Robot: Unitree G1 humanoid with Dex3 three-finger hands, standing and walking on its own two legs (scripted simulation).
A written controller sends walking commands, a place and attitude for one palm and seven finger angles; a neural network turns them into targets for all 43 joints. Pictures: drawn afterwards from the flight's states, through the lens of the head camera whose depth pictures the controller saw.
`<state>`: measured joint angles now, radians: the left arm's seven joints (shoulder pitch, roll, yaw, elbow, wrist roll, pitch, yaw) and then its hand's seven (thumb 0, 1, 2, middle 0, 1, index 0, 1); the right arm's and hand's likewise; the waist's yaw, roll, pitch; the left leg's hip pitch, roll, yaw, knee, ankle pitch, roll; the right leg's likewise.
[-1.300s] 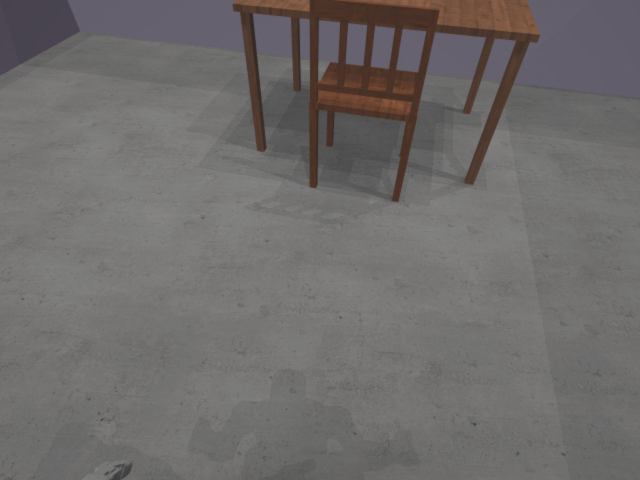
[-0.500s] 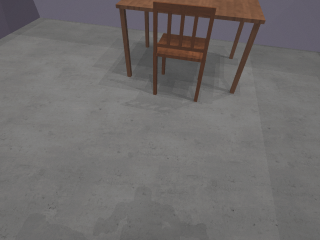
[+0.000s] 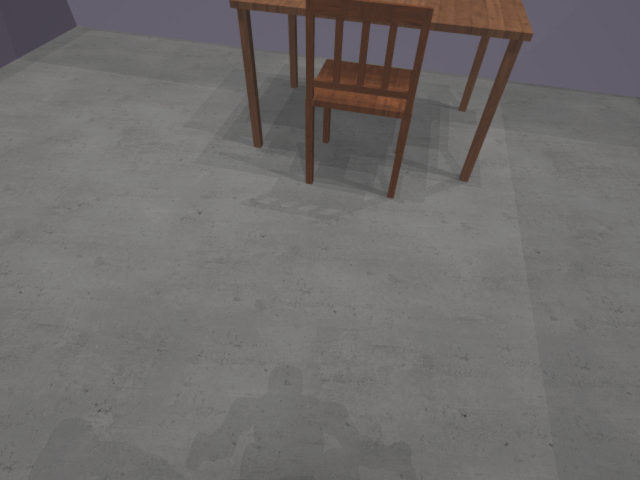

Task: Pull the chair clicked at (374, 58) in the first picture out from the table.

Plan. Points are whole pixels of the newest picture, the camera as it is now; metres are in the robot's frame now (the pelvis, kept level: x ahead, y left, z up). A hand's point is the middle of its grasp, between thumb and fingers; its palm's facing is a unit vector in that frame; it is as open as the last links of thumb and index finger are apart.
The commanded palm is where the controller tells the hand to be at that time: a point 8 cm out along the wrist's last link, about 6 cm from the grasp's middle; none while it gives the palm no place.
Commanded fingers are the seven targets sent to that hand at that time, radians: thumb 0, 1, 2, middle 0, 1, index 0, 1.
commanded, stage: look at it before walking up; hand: left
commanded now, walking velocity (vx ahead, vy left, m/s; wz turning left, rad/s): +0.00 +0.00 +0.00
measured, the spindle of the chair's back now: (363, 54) +1.52 -0.07 -0.12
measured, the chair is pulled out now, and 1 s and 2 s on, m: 0.00 0.00 0.00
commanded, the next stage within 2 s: walk to a spot facing it in 0.14 s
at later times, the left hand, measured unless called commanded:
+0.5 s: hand out of the picture +0.05 +0.22 -0.19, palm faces +0.04 -0.98 -0.21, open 7.4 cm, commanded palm none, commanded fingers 0.00 0.90 0.90 -0.20 -0.30 -0.20 -0.30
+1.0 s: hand (232, 349) +0.37 +0.18 -0.19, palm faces +0.04 -0.98 -0.18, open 7.4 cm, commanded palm none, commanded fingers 0.00 0.90 0.90 -0.20 -0.30 -0.20 -0.30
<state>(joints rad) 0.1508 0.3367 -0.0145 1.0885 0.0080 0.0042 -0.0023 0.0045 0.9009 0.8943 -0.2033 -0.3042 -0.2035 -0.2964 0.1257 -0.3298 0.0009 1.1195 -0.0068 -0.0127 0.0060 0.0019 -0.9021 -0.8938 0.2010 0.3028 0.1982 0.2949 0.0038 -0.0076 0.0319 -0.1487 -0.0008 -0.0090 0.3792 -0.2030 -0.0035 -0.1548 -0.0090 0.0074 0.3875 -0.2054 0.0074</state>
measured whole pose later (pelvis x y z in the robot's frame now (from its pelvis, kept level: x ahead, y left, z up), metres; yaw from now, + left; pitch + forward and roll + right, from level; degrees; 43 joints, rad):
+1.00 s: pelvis +0.24 +0.00 -0.03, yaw +5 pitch -1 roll -1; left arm 0.08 0.18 0.04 0.96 0.02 -0.07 -0.02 0.00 0.91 0.89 -0.20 -0.30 -0.20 -0.30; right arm 0.53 -0.11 -0.03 1.22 0.00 -0.05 -0.01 0.00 -0.90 -0.89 0.20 0.30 0.20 0.29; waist -0.06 0.01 0.10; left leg -0.04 0.02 -0.02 0.88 -0.53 0.03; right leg -0.45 -0.05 -0.16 0.67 -0.16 -0.06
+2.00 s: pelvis +0.68 +0.04 -0.02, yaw +6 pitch -2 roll +0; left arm 0.13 0.17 0.05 1.01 0.01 -0.07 -0.01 0.00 0.91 0.89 -0.20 -0.30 -0.20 -0.30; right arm 0.40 -0.13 -0.05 1.17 -0.01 -0.03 0.00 0.00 -0.91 -0.89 0.20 0.30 0.20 0.29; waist -0.03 0.03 0.09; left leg -0.29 0.09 0.06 1.22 -0.42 0.01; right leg -0.37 -0.05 -0.17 0.63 -0.23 -0.06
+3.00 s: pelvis +0.84 +0.07 -0.01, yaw -8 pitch +1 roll +0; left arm 0.20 0.17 0.05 0.98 0.02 0.02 0.01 0.00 0.90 0.89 -0.20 -0.30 -0.20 -0.30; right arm 0.23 -0.19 -0.05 1.02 -0.02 0.03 -0.02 0.00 -0.91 -0.89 0.20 0.30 0.19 0.29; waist 0.00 0.01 0.04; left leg -0.32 0.06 0.07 0.72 -0.41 -0.05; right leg -0.24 0.01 -0.04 0.48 -0.25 -0.03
